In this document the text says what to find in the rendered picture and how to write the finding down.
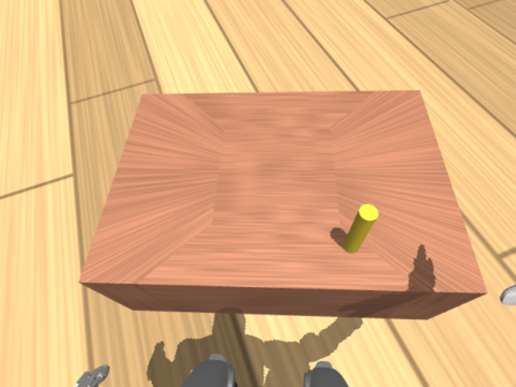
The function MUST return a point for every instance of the can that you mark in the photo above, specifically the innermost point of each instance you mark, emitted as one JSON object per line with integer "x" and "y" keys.
{"x": 362, "y": 224}

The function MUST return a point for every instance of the left robot hand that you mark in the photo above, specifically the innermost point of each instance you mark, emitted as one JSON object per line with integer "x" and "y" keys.
{"x": 94, "y": 378}

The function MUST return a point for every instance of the right robot hand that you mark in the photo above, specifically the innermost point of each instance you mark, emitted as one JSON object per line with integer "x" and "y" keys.
{"x": 508, "y": 296}

